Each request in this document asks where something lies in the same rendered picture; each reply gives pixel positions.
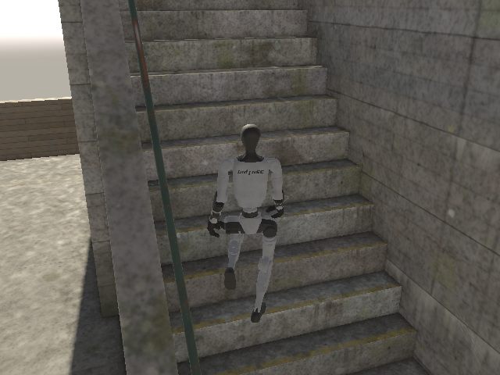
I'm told stairs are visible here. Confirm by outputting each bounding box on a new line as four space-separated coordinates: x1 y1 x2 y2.
118 0 430 375

